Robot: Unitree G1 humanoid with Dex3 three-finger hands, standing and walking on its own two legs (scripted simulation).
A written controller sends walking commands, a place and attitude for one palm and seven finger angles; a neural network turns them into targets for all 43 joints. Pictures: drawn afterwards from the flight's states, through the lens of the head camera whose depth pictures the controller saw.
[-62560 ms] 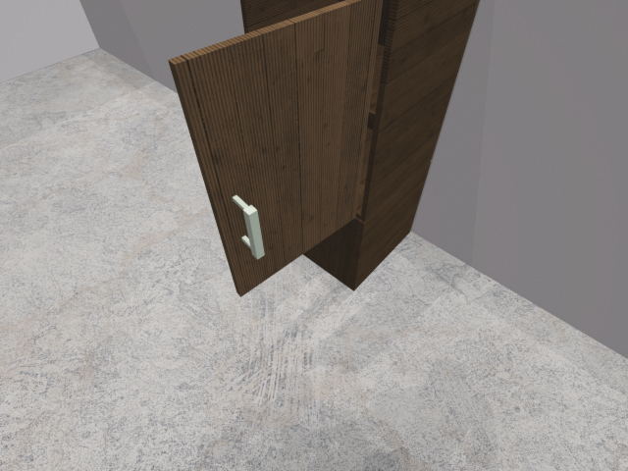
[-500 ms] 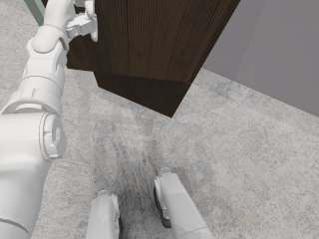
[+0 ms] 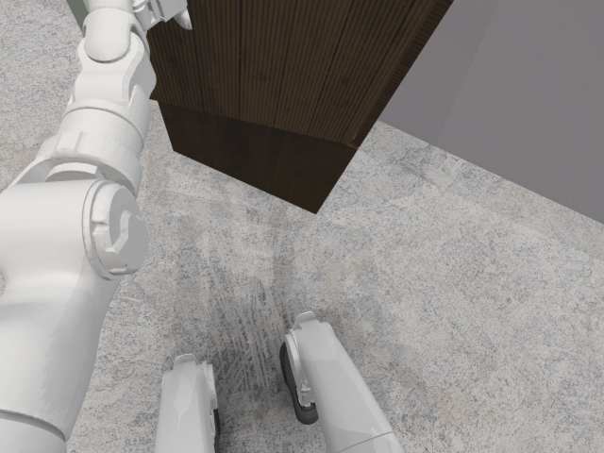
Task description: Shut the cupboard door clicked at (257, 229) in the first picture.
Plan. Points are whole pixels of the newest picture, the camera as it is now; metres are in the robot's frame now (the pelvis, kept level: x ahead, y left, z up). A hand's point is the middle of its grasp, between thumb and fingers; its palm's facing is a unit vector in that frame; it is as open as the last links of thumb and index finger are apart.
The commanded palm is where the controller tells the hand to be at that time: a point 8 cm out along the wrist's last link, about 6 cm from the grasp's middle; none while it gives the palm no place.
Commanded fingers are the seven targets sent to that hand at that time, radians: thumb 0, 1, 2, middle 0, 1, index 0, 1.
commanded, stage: pull the fist back off the door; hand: left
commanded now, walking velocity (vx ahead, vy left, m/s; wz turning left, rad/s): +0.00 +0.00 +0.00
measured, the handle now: out of the picture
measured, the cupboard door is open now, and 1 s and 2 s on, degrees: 14 13 13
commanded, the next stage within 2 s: draw the hand back to the body in 0.74 s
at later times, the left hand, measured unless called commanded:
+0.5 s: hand (190, 31) +0.57 +0.02 +0.09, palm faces -0.03 -1.00 -0.02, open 3.1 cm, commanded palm +0.53 +0.06 +0.09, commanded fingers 0.00 0.90 0.90 -1.30 -1.50 -1.30 -1.50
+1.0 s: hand (188, 62) +0.51 +0.02 +0.11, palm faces -0.02 -1.00 -0.05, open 3.1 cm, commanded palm +0.46 +0.10 +0.12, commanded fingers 0.00 0.90 0.90 -1.30 -1.50 -1.30 -1.50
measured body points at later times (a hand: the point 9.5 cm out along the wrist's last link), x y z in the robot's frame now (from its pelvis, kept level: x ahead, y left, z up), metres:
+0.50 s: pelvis +0.03 +0.00 +0.04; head +0.20 +0.00 +0.46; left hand +0.56 +0.07 +0.10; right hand +0.00 -0.25 -0.07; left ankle +0.02 +0.13 -0.56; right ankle +0.09 -0.12 -0.56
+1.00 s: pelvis +0.02 +0.00 +0.05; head +0.16 -0.01 +0.48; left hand +0.51 +0.08 +0.12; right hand +0.08 -0.25 -0.08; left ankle +0.02 +0.13 -0.56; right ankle +0.09 -0.12 -0.56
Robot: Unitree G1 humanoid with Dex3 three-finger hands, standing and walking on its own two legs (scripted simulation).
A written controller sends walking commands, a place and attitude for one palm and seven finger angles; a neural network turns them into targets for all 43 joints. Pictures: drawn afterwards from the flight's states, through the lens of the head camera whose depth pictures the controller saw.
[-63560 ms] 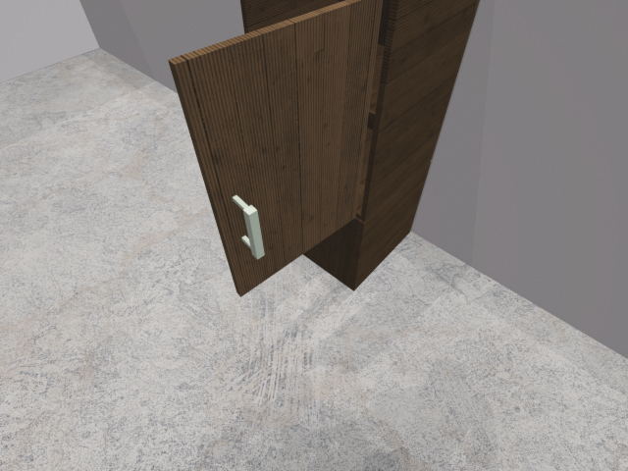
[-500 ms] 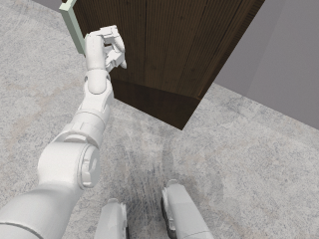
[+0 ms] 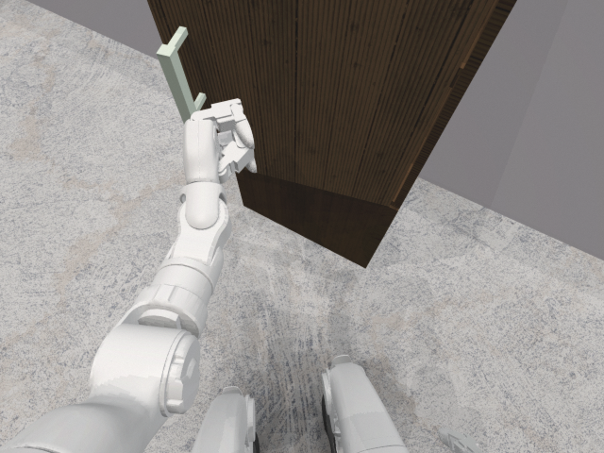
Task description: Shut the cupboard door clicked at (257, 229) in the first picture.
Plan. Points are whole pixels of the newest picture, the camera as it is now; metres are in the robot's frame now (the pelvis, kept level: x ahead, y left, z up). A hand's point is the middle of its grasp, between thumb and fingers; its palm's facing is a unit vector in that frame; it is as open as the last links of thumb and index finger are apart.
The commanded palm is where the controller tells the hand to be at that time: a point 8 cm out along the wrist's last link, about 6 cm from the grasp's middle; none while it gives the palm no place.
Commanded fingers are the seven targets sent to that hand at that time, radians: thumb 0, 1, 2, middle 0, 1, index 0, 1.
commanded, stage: draw the hand back to the body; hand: left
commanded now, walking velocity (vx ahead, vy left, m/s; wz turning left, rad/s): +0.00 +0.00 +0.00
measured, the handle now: (186, 80) +0.65 +0.10 +0.03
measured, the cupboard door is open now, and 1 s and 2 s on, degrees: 13 13 13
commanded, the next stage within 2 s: step back with the hand held close in 1.44 s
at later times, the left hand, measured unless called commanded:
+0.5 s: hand (116, 224) +0.35 +0.13 +0.16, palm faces -0.02 -0.98 -0.20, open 3.0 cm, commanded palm +0.31 +0.19 +0.18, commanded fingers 0.00 0.90 0.90 -0.94 -1.11 -0.94 -1.11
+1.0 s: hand out of the picture +0.26 +0.26 +0.27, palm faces +0.42 -0.82 -0.39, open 5.6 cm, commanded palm +0.20 +0.30 +0.29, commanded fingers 0.00 0.90 0.90 -0.25 -0.36 -0.25 -0.36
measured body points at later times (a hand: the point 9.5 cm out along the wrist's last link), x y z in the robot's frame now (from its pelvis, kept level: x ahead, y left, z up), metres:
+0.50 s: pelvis +0.03 +0.00 +0.09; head +0.06 -0.01 +0.54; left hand +0.34 +0.18 +0.17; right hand +0.20 -0.25 +0.01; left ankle +0.00 +0.13 -0.62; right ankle +0.07 -0.12 -0.62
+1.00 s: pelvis +0.05 +0.01 +0.12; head +0.04 -0.02 +0.57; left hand +0.23 +0.30 +0.29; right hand +0.24 -0.20 +0.03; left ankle +0.00 +0.13 -0.62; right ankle +0.07 -0.12 -0.62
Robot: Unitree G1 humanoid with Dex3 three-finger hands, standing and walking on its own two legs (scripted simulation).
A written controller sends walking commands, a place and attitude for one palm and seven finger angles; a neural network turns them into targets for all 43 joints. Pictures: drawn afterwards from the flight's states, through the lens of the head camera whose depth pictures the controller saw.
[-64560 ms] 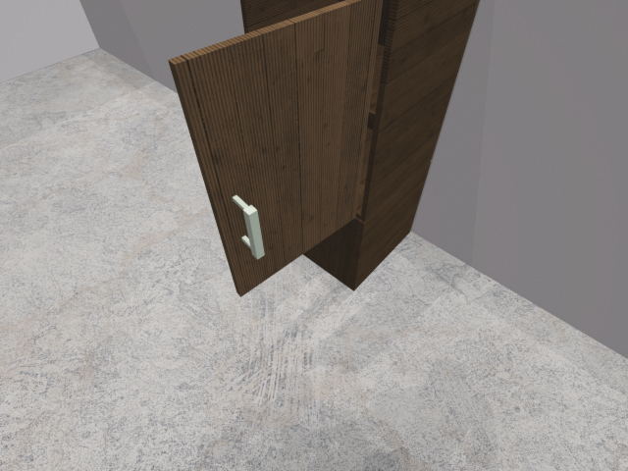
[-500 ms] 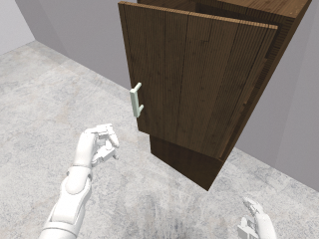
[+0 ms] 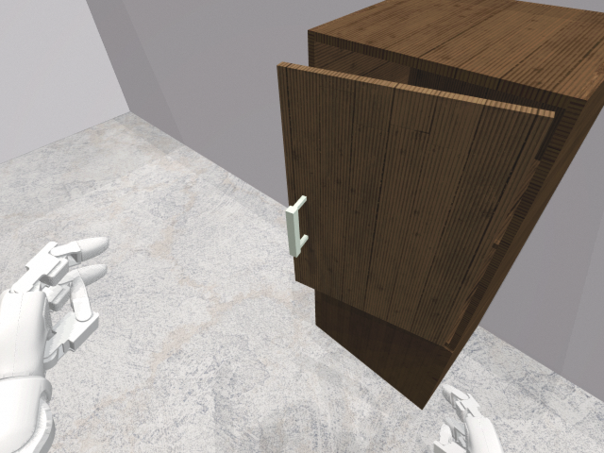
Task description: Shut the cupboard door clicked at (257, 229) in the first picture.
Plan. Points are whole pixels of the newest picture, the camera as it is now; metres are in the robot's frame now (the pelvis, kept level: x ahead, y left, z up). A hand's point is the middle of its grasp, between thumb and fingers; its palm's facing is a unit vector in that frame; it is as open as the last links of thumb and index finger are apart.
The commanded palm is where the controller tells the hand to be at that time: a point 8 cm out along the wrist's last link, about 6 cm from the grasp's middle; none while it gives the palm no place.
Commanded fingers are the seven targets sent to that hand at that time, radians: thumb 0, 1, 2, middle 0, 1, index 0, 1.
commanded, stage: draw the hand back to the body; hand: left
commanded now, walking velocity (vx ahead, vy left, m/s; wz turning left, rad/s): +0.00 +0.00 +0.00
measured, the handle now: (298, 226) +0.59 +0.09 -0.09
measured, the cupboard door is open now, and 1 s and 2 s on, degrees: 13 13 13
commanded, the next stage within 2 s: step back with the hand held close in 0.44 s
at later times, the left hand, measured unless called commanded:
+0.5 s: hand (62, 324) +0.19 +0.26 +0.17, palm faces +0.46 -0.78 -0.41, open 7.4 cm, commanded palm +0.13 +0.30 +0.18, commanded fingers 0.00 0.90 0.90 -0.20 -0.30 -0.20 -0.30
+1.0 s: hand (31, 345) +0.16 +0.28 +0.17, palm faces +0.41 -0.76 -0.51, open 7.4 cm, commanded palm +0.10 +0.31 +0.18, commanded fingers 0.00 0.90 0.90 -0.20 -0.30 -0.20 -0.30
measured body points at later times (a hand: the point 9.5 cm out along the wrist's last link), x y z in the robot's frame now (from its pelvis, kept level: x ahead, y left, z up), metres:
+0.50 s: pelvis -0.01 +0.00 +0.00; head -0.04 -0.02 +0.45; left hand +0.15 +0.30 +0.19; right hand +0.17 -0.22 -0.08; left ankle -0.05 +0.12 -0.74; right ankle +0.01 -0.13 -0.74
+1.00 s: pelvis -0.05 +0.02 -0.01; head -0.05 +0.01 +0.44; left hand +0.14 +0.32 +0.19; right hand +0.11 -0.24 -0.09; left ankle -0.05 +0.12 -0.74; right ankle +0.01 -0.13 -0.74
